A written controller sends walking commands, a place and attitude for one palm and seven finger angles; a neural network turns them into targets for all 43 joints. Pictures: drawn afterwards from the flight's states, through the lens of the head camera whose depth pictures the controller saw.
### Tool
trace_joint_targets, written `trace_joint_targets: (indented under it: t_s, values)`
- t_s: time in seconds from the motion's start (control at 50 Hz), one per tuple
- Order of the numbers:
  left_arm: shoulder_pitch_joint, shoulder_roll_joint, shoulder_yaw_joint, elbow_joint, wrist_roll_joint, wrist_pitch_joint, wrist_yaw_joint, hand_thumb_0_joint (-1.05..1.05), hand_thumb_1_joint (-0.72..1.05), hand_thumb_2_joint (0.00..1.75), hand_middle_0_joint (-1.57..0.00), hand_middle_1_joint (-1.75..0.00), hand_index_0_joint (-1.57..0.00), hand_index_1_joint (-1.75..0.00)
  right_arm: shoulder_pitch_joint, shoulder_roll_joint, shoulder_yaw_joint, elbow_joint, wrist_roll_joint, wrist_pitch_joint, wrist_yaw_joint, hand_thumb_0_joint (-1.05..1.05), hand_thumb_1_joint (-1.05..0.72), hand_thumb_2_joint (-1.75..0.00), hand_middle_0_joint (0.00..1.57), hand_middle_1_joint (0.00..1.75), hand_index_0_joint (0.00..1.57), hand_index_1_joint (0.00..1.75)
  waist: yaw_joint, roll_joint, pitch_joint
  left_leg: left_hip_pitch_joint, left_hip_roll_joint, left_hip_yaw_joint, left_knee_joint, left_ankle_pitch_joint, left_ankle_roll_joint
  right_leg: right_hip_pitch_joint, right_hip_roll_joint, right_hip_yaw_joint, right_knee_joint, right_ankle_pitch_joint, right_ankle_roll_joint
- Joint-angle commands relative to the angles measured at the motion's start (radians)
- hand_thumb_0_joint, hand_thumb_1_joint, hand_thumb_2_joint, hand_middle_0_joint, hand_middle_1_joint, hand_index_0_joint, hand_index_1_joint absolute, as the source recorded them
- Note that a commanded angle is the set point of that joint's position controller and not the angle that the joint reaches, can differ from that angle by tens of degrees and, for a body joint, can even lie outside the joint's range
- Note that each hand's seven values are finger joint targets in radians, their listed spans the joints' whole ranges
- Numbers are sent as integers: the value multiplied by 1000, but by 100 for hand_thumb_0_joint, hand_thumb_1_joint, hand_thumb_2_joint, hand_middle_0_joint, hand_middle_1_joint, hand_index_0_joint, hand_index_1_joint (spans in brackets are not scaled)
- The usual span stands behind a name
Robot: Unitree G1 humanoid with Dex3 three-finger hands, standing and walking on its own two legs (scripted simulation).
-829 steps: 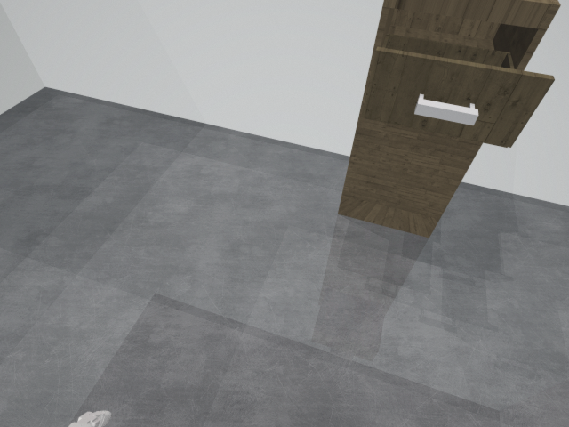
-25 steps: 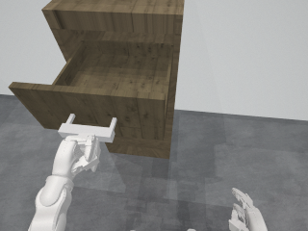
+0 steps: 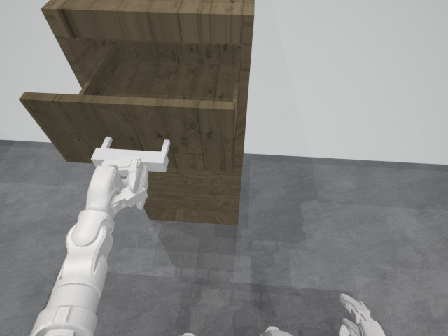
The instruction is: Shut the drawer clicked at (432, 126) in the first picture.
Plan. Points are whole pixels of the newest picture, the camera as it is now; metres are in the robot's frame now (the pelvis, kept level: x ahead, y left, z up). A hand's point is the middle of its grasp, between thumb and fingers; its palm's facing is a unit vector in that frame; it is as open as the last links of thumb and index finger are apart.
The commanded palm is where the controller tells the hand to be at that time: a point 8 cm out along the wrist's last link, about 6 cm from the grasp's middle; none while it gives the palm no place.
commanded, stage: push the drawer shut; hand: left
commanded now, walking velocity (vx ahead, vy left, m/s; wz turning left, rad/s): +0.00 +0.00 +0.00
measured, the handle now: (134, 151) +0.43 +0.19 +0.07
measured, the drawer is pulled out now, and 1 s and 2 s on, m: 0.20 0.09 0.00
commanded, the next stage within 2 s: none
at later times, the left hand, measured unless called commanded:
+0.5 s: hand (148, 164) +0.41 +0.16 +0.06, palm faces -0.07 -1.00 -0.04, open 2.8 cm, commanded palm +0.40 +0.21 +0.07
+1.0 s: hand (157, 140) +0.47 +0.15 +0.07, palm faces -0.06 -1.00 -0.03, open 2.9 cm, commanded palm +0.46 +0.20 +0.07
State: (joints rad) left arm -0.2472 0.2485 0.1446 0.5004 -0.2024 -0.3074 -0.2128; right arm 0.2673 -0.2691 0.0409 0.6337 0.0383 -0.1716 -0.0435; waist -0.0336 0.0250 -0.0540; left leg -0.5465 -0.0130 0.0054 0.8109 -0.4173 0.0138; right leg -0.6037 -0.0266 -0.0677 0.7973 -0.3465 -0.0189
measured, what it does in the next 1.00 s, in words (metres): stands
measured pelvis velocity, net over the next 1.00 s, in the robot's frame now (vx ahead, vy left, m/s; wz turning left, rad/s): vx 0.00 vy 0.01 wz -0.02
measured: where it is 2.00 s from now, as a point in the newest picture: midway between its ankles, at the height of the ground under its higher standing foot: outside the picture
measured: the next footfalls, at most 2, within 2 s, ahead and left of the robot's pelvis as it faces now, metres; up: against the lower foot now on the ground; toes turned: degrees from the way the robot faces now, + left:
none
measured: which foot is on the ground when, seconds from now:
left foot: down 0.00-1.00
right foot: down 0.00-1.00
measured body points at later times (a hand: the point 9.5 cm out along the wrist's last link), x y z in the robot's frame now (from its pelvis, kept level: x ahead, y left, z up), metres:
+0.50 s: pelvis +0.00 +0.01 +0.00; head +0.07 +0.00 +0.44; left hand +0.41 +0.21 +0.07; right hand +0.10 -0.25 -0.12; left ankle -0.01 +0.11 -0.70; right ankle +0.03 -0.11 -0.70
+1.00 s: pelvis +0.00 +0.01 -0.01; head +0.09 +0.01 +0.43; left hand +0.46 +0.20 +0.07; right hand +0.03 -0.26 -0.13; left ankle -0.01 +0.11 -0.70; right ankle +0.03 -0.11 -0.70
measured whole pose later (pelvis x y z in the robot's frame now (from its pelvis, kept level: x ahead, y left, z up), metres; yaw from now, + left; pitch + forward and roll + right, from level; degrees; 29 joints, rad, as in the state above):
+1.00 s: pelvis +0.00 +0.01 -0.01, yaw -1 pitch +15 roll -1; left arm -0.78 0.36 0.28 1.09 -0.12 -0.42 -0.20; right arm 0.36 -0.27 0.03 0.67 0.01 -0.05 -0.01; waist -0.12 0.02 -0.08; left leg -0.72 0.00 0.02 0.89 -0.43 0.02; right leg -0.77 -0.02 -0.06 0.85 -0.34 -0.01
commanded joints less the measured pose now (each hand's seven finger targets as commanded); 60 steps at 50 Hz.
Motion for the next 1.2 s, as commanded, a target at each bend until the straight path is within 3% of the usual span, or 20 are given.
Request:
trace_joint_targets:
  t_s: [0.0, 0.06, 0.1, 0.18, 0.26, 0.34, 0.4, 0.42, 0.54, 0.6, 0.64, 0.68, 0.7, 0.74, 0.82, 0.92, 0.94, 0.98, 1.02, 1.18]
  values:
    - [-385, 172, 92, -168, -16, -73, 25, 0, 90, 90, -140, -160, -140, -160, -7, -127, -55, -124, 1, -29, -3, 0, -90, -90, 20, 30, 20, 30, -25, -42, -280, 27, 3, -24, -133, 171, -1, 219, 12, 54, -106, 158, 1]
    - [-446, 132, 58, -169, -15, -84, 25, 0, 90, 90, -140, -160, -140, -160, 0, -122, -58, -120, 2, -22, 2, 0, -90, -90, 20, 30, 20, 30, -35, 1, -279, 52, 4, -21, -135, 175, -4, 197, 13, 51, -107, 168, -1]
    - [-441, 184, 102, -122, -8, -84, 35, 0, 90, 90, -140, -160, -140, -160, 14, -131, -58, -112, -2, -12, 1, 0, -90, -90, 20, 30, 20, 30, -31, -36, -278, 31, 6, -25, -135, 173, -1, 205, 16, 50, -105, 161, -1]
    - [-529, 154, 74, -99, -7, -95, 31, 0, 90, 90, -140, -160, -140, -160, 22, -126, -59, -106, -1, -1, 3, 0, -90, -90, 20, 30, 20, 30, -45, -8, -294, 45, 3, -24, -133, 171, -2, 191, 16, 53, -104, 166, -1]
    - [-594, 181, 97, -31, -4, -100, 30, 0, 90, 90, -140, -160, -140, -160, 38, -130, -60, -91, -2, 13, 1, 0, -90, -90, 20, 30, 20, 30, -57, -36, -292, 31, 6, -25, -128, 165, -1, 181, 19, 51, -102, 163, 1]
    - [-665, 166, 79, 4, 3, -111, 30, 0, 90, 90, -140, -160, -140, -160, 49, -127, -58, -88, -4, 22, 4, 0, -90, -90, 20, 30, 20, 30, -61, 19, -320, 56, 4, -31, -125, 171, -3, 159, 22, 49, -93, 162, -4]
    - [-708, 205, 107, 88, 9, -112, 33, 0, 90, 90, -140, -160, -140, -160, 66, -137, -56, -77, -6, 34, 3, 0, -90, -90, 20, 30, 20, 30, -72, -46, -302, 16, 7, -31, -119, 153, 2, 152, 25, 50, -93, 150, -1]
    - [-747, 211, 110, 91, 11, -117, 31, 0, 90, 90, -140, -160, -140, -160, 66, -135, -55, -74, -6, 37, 3, 0, -90, -90, 20, 30, 20, 30, -77, -23, -303, 15, 4, -27, -116, 151, 2, 152, 25, 55, -93, 155, 0]
    - [-770, 235, 139, 145, 17, -136, 19, 0, 90, 90, -140, -160, -140, -160, 97, -134, -58, -78, -13, 53, 10, 0, -90, -90, 20, 30, 20, 30, -64, 2, -387, 24, 3, -24, -100, 232, -2, 188, 26, 56, -68, 242, -5]
    - [-837, 253, 146, 208, 20, -141, 18, 0, 90, 90, -140, -160, -140, -160, 110, -140, -57, -65, -11, 63, 11, 0, -90, -90, 20, 30, 20, 30, -84, -19, -336, -5, 6, -24, -94, 195, 2, 145, 32, 55, -71, 205, -5]
    - [-860, 242, 143, 219, 24, -150, 18, 0, 90, 90, -140, -160, -140, -160, 113, -137, -59, -69, -13, 66, 15, 0, -90, -90, 20, 30, 20, 30, -81, 22, -354, 3, 4, -20, -93, 187, 1, 139, 32, 59, -71, 195, -6]
    - [-884, 264, 163, 248, 25, -156, 23, 0, 90, 90, -140, -160, -140, -160, 128, -143, -62, -61, -16, 71, 15, 0, -90, -90, 20, 30, 20, 30, -89, -17, -362, -11, 4, -20, -87, 184, 5, 142, 32, 60, -71, 197, -3]
    - [-890, 294, 179, 261, 32, -161, 24, 0, 90, 90, -140, -160, -140, -160, 134, -147, -61, -60, -17, 75, 14, 0, -90, -90, 20, 30, 20, 30, -87, -17, -361, -22, 6, -23, -85, 182, 5, 139, 34, 59, -64, 195, -4]
    - [-925, 271, 163, 261, 38, -169, 23, 0, 90, 90, -140, -160, -140, -160, 145, -143, -64, -57, -19, 78, 17, 0, -90, -90, 20, 30, 20, 30, -91, 12, -398, 3, 6, -24, -79, 213, 4, 134, 34, 58, -54, 220, -6]
    - [-993, 288, 166, 322, 47, -172, 28, 0, 90, 90, -140, -160, -140, -160, 164, -151, -63, -43, -23, 87, 19, 0, -90, -90, 20, 30, 20, 30, -120, -17, -377, -31, 8, -24, -69, 179, 10, 98, 39, 59, -56, 189, 0]
    - [-1064, 320, 179, 360, 67, -179, 31, 0, 90, 90, -140, -160, -140, -160, 190, -155, -63, -36, -29, 95, 22, 0, -90, -90, 20, 30, 20, 30, -130, 35, -410, -19, 9, -33, -54, 180, 9, 56, 41, 57, -41, 170, -4]
    - [-1091, 281, 147, 370, 65, -176, 30, 0, 90, 90, -140, -160, -140, -160, 189, -151, -62, -35, -29, 95, 25, 0, -90, -90, 20, 30, 20, 30, -145, 40, -396, -23, 9, -31, -51, 166, 10, 39, 42, 58, -48, 159, -1]
    - [-1123, 328, 176, 412, 72, -170, 35, 0, 90, 90, -140, -160, -140, -160, 202, -161, -61, -27, -31, 99, 23, 0, -90, -90, 20, 30, 20, 30, -155, 2, -371, -71, 11, -35, -45, 132, 14, 29, 43, 62, -48, 130, 0]
    - [-1151, 373, 207, 419, 82, -168, 37, 0, 90, 90, -140, -160, -140, -160, 219, -167, -61, -28, -35, 101, 21, 0, -90, -90, 20, 30, 20, 30, -157, 10, -413, -78, 8, -29, -36, 140, 18, 48, 43, 68, -43, 144, 3]
    - [-1207, 434, 247, 463, 100, -159, 34, 0, 90, 90, -140, -160, -140, -160, 264, -174, -58, -33, -49, 121, 30, 0, -90, -90, 20, 30, 20, 30, -167, 49, -465, -87, 13, -35, -5, 189, 17, 28, 48, 66, -22, 176, 0]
